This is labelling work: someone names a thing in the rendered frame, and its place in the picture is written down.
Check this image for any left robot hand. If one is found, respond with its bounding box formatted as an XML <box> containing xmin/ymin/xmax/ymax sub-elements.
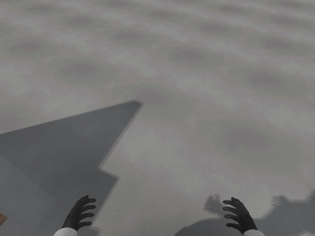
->
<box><xmin>62</xmin><ymin>195</ymin><xmax>96</xmax><ymax>231</ymax></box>

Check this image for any right robot hand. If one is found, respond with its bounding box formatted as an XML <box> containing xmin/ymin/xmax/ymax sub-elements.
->
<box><xmin>222</xmin><ymin>197</ymin><xmax>258</xmax><ymax>235</ymax></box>

